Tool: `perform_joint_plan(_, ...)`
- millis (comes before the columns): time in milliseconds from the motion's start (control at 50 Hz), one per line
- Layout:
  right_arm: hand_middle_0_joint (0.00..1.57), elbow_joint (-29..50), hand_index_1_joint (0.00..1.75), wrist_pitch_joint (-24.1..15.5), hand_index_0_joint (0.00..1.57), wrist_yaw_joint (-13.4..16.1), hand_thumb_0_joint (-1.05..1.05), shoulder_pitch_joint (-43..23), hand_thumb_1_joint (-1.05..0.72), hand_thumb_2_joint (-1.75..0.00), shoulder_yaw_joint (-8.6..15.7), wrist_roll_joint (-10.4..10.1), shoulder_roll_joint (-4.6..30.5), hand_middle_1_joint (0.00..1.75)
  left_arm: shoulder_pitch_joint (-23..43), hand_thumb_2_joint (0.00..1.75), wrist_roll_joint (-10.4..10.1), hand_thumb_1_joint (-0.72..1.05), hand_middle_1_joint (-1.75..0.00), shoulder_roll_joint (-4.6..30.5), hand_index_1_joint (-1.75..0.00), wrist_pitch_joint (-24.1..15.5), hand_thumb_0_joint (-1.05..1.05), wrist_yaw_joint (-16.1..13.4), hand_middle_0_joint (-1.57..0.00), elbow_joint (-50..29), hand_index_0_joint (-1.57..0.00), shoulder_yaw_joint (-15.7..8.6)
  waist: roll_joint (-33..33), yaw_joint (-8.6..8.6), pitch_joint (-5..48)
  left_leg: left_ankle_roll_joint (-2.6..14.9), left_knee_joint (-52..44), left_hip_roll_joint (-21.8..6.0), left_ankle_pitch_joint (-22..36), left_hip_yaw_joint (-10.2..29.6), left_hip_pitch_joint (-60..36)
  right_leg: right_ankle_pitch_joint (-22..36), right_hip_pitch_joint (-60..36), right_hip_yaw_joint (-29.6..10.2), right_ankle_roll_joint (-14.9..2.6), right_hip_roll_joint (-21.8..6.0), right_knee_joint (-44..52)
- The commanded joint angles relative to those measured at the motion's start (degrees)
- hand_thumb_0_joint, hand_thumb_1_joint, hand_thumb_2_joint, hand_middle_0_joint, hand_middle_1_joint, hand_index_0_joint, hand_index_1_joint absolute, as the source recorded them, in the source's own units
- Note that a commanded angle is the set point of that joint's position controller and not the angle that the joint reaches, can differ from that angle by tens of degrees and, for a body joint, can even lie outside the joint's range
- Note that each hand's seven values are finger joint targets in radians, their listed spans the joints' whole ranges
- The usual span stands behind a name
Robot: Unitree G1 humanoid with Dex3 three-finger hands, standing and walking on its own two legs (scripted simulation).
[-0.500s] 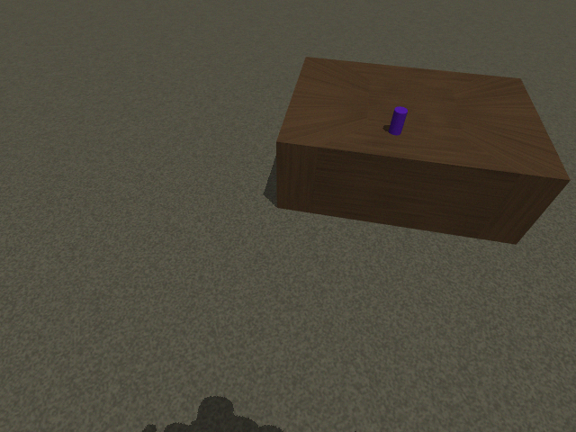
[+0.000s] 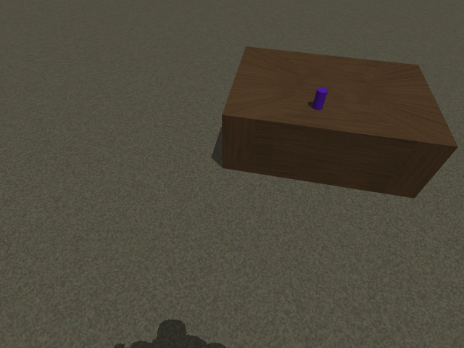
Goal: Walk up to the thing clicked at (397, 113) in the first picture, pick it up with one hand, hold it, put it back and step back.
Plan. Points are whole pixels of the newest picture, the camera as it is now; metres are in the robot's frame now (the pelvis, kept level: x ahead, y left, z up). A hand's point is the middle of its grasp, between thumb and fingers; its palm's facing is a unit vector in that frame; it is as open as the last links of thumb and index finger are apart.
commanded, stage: stand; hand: right
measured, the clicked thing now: (319, 98) +1.27 -0.42 -0.34
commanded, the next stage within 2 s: walk up in 0.62 s
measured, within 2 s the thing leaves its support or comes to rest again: neither
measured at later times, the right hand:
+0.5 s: hand out of the picture +0.08 -0.25 -0.16, palm faces -0.04 +0.94 -0.33, open 7.4 cm
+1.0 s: hand out of the picture +0.11 -0.37 -0.18, palm faces +0.06 +0.92 -0.38, open 7.4 cm
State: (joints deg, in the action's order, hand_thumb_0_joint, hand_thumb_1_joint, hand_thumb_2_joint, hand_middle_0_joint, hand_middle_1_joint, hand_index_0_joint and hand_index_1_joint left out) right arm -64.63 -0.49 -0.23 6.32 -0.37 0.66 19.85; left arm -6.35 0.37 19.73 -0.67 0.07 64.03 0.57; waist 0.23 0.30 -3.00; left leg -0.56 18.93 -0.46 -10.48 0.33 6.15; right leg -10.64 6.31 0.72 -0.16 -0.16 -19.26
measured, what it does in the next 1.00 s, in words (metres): walks ahead: right foot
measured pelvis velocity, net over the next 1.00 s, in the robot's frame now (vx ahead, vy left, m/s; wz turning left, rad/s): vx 0.09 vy -0.07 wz -0.10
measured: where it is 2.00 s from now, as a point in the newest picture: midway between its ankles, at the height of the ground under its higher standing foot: (258, 278)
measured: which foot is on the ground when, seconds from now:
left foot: down 0.00-0.92, up 0.94-1.00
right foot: down 0.00-0.68, up 0.70-0.88, down 0.90-1.00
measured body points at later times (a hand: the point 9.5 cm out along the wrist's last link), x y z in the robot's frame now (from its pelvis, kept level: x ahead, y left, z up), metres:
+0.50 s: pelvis +0.00 +0.00 +0.00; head +0.01 +0.00 +0.45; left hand +0.08 +0.30 -0.13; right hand +0.08 -0.30 -0.14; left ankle +0.00 +0.13 -0.75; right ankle +0.00 -0.12 -0.75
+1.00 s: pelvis +0.09 -0.07 -0.03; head +0.08 -0.10 +0.42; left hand +0.17 +0.27 -0.12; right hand +0.11 -0.42 -0.16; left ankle +0.02 +0.08 -0.71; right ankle +0.10 -0.19 -0.75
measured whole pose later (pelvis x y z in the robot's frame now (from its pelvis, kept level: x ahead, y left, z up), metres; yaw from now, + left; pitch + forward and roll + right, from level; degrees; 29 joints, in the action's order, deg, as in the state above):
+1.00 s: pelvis +0.09 -0.07 -0.03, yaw -6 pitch -4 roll -1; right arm -57.9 0.2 -2.4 14.5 5.3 2.7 26.4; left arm -16.2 2.1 24.3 -2.9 3.7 54.5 -5.2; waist 4.3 1.1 -2.8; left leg 1.4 53.9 -4.8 -29.7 0.4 13.0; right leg -18.3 16.3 3.2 -0.7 -0.7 -38.0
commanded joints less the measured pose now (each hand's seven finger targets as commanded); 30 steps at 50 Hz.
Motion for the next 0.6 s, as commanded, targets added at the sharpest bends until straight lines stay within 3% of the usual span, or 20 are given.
perform_joint_plan(0,0.20,3.6,0.30,-1.4,0.20,0.8,0.00,-2.4,-0.90,-0.90,2.5,-0.2,11.9,0.30,2.6,0.90,0.1,0.90,-0.30,12.2,-0.30,-1.1,0.00,-0.6,-0.20,-3.2,-0.20,-2.7,-0.1,-0.18,4.0,1.66,-3.3,-6.7,6.7,4.9,-0.4,6.2,0.0,-5.7,-1.51,-6.9,3.3)
perform_joint_plan(580,0.20,3.6,0.30,-1.3,0.20,0.8,0.00,-1.9,-0.90,-0.90,2.4,-0.2,12.0,0.30,1.8,0.90,0.1,0.90,-0.30,12.5,-0.30,-1.1,0.00,-0.6,-0.20,-3.4,-0.20,-2.6,0.0,-0.16,3.9,1.55,-3.3,-6.7,7.4,4.8,-0.6,7.9,-0.5,-5.9,-1.54,-7.1,3.3)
